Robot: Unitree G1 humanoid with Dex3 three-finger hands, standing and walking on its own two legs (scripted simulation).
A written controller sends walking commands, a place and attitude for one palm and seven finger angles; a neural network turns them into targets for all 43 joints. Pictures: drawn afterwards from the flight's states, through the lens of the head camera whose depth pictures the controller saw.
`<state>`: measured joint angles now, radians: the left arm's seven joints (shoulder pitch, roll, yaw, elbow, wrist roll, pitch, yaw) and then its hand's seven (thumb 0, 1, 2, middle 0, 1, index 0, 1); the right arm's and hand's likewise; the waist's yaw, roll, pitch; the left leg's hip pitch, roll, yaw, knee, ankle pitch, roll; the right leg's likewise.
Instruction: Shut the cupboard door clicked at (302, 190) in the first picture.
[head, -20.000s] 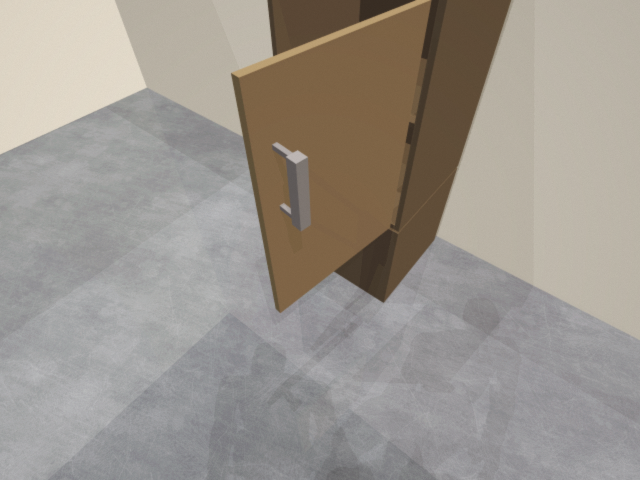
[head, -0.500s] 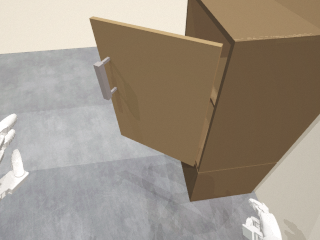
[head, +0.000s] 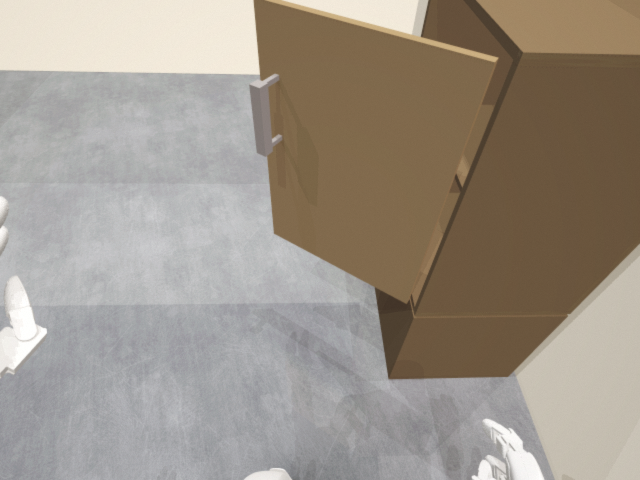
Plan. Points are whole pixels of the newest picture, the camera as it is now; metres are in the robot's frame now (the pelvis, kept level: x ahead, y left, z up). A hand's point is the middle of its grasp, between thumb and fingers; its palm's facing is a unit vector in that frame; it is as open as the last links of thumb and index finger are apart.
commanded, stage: step back with the hand held close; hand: left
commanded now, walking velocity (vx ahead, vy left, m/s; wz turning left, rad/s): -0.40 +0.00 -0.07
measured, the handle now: (269, 115) +0.74 +0.17 +0.06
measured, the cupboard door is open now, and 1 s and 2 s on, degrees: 55 55 55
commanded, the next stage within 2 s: stop stepping back and stand still in 0.48 s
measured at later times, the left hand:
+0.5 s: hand out of the picture +0.12 +0.28 +0.18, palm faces +0.39 -0.83 -0.39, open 7.4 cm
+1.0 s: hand out of the picture +0.05 +0.31 +0.18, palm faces +0.36 -0.86 -0.36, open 7.4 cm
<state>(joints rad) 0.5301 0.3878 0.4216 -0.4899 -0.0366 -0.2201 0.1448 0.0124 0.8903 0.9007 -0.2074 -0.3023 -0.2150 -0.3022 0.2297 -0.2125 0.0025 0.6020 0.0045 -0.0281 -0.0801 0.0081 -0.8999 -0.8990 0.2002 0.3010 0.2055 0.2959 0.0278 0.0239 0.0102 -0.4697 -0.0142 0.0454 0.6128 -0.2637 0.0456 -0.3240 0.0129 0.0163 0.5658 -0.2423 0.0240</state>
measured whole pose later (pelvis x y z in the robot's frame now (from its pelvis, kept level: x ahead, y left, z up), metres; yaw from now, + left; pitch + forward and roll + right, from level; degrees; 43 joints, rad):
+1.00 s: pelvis -0.19 +0.06 +0.02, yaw -6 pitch -1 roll -2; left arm 0.51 0.41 0.42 -0.46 -0.05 -0.14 0.17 0.01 0.89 0.90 -0.20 -0.30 -0.21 -0.30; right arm 0.30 -0.16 0.02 0.66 -0.01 -0.09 -0.08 0.01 -0.90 -0.90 0.20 0.30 0.20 0.30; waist -0.06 -0.03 -0.05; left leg -0.35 -0.02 0.02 0.43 -0.15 0.03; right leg -0.18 0.07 -0.02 0.53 -0.43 -0.02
